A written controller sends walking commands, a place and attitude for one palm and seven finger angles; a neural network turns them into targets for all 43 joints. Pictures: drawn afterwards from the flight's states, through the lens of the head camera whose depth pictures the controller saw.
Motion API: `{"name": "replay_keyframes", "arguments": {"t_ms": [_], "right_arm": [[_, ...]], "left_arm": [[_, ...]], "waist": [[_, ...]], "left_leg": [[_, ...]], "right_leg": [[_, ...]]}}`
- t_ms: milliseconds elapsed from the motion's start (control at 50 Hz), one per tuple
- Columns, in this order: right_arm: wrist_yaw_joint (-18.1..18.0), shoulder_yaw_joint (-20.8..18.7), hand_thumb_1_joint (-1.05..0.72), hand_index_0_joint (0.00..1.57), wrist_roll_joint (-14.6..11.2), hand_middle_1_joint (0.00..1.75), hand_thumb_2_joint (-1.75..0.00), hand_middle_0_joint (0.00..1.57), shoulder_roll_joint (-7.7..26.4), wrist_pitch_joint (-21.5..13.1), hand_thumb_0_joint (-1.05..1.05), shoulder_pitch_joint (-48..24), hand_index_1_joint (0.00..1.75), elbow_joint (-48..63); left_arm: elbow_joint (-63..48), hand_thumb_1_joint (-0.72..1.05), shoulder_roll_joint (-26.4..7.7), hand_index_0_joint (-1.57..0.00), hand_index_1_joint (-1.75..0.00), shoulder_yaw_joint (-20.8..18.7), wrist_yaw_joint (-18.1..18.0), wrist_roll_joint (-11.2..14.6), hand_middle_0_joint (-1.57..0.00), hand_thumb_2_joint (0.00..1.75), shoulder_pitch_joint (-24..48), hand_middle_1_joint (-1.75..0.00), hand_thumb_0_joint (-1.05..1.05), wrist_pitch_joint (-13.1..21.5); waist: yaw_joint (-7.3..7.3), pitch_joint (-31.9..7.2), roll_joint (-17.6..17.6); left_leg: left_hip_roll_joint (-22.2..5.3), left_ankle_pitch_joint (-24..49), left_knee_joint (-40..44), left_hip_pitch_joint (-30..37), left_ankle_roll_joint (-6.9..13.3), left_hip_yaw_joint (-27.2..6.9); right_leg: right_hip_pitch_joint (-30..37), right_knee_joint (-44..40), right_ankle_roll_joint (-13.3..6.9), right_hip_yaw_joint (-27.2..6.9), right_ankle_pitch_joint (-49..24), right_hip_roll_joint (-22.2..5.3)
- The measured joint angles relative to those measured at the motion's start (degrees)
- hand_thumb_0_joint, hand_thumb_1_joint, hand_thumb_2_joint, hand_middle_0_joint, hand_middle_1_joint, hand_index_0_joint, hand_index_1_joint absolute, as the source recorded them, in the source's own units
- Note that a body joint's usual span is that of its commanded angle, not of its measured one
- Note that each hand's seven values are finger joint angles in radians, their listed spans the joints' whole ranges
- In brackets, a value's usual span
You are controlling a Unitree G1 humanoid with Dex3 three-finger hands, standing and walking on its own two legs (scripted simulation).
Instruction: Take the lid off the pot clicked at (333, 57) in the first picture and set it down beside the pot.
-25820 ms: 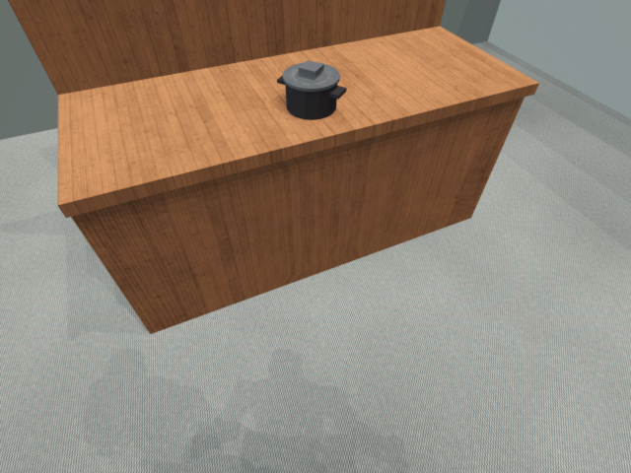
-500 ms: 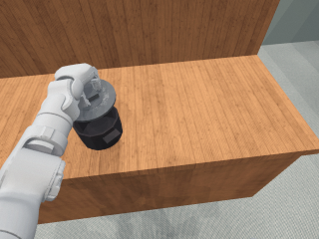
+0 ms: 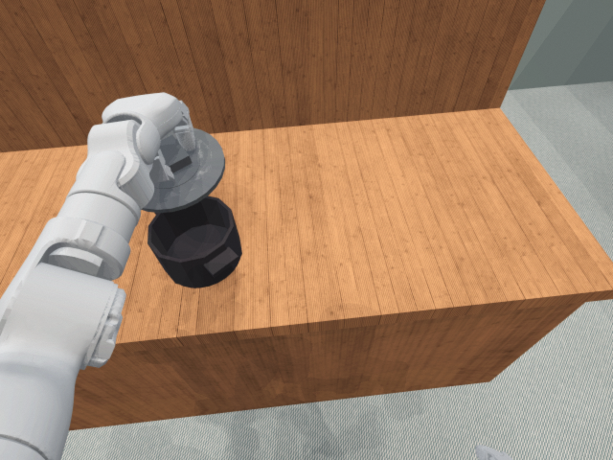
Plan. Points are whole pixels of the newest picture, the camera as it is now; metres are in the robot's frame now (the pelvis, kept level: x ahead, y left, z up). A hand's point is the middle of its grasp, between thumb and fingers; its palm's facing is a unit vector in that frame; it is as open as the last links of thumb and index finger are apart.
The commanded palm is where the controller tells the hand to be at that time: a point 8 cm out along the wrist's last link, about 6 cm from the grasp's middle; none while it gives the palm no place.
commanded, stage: lift the lid straight up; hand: left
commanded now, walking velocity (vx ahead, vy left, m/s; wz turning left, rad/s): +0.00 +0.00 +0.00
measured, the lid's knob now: (166, 157) +0.51 +0.19 +0.12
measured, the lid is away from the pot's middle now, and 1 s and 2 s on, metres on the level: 0.01 0.05 0.17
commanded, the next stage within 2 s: move the lid sideways beside the pot in 0.44 s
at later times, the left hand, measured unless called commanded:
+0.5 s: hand (152, 147) +0.47 +0.18 +0.17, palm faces -0.27 -0.05 -0.96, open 8.1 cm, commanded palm +0.46 +0.18 +0.23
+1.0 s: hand (113, 147) +0.47 +0.23 +0.17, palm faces -0.28 -0.06 -0.96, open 8.1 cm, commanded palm +0.46 +0.24 +0.23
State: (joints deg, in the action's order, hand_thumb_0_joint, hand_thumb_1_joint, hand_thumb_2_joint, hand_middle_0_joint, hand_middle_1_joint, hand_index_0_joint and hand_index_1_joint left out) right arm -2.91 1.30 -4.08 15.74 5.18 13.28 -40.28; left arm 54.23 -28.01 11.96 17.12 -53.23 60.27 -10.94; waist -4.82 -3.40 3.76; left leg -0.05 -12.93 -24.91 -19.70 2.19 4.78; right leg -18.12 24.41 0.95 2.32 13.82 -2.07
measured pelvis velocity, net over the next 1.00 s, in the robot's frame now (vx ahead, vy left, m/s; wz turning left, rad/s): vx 0.00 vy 0.00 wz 0.00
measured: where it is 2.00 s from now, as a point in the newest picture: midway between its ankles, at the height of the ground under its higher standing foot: outside the picture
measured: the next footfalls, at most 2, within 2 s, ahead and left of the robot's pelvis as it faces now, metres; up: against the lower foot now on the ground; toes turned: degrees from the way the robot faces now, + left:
none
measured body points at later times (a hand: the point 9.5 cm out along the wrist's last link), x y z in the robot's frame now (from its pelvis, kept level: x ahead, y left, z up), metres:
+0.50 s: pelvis +0.00 +0.00 +0.00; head +0.03 -0.02 +0.45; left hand +0.48 +0.18 +0.23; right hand +0.10 -0.26 -0.13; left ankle -0.01 +0.10 -0.74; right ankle -0.02 -0.13 -0.74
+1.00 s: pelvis +0.00 +0.00 +0.00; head +0.04 -0.01 +0.45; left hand +0.48 +0.23 +0.23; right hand +0.07 -0.27 -0.13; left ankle -0.01 +0.10 -0.74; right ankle -0.02 -0.13 -0.74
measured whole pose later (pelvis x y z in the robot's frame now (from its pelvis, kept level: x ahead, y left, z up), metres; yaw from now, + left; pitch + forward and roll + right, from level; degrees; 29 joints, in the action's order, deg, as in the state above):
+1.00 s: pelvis +0.00 +0.00 +0.00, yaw +0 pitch +7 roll +0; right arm -3.6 0.8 -4.2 17.1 5.7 15.0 -39.8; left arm 52.5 -35.5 8.5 23.0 -54.0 60.6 -6.8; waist -5.1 -2.5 3.1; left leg 0.0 -12.3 -23.8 -18.7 2.5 4.5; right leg -16.5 22.1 1.1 2.6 12.6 -2.0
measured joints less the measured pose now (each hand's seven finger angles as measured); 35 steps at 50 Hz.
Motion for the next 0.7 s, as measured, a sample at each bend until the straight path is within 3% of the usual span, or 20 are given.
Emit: {"name": "replay_keyframes", "arguments": {"t_ms": [240, 420, 580, 700], "right_arm": [[0.18, -0.38, -0.91, 0.2, 0.05, 0.3, -0.9, 0.2, 0.45, -0.48, 0.0, 0.79, 0.3, 0.5], [0.64, -0.19, -0.91, 0.2, -0.01, 0.3, -0.9, 0.2, 0.49, -0.22, 0.0, -0.4, 0.3, 0.61], [0.09, 0.56, -0.91, 0.2, -0.03, 0.3, -0.9, 0.2, -0.1, -0.55, 0.0, -1.3, 0.3, 0.56], [-0.46, 0.8, -0.9, 0.21, 0.13, 0.3, -0.9, 0.2, -0.08, -0.61, 0.0, -0.71, 0.3, 0.77]], "left_arm": [[-3.81, 0.17, -1.77, -0.62, -1.01, -0.18, 3.24, 0.23, -0.51, 0.79, 0.44, -0.95, 0.05, 0.3], [-3.78, 0.17, -0.74, -0.62, -1.01, 1.61, 4.4, 0.34, -0.51, 0.79, 1.62, -0.95, 0.05, -1.11], [-0.82, 0.17, -0.05, -0.62, -1.01, 1.81, 4.04, 0.15, -0.51, 0.79, 3.22, -0.95, 0.05, -0.38], [0.8, 0.17, -1.94, -0.62, -1.01, -0.8, 3.5, -0.96, -0.51, 0.79, 3.25, -0.95, 0.05, 0.59]], "waist": [[0.17, 0.33, -0.12], [0.67, 0.33, -0.13], [0.56, 0.49, -0.42], [-0.08, 0.49, -0.32]], "left_leg": [[0.24, 0.33, 0.79, 0.92, 0.12, -0.17], [0.54, 0.68, 1.0, 1.13, 0.23, -0.46], [0.51, 1.04, 1.27, 1.11, 0.19, -0.37], [0.24, 1.16, 1.57, 1.05, 0.12, 0.0]], "right_leg": [[1.02, -0.82, 0.11, 0.16, -0.27, -0.18], [1.27, -0.8, 0.2, 0.44, -0.38, -0.45], [1.07, -0.79, 0.12, 0.33, -0.64, -0.42], [0.89, -1.25, 0.06, -0.06, -1.0, -0.13]]}}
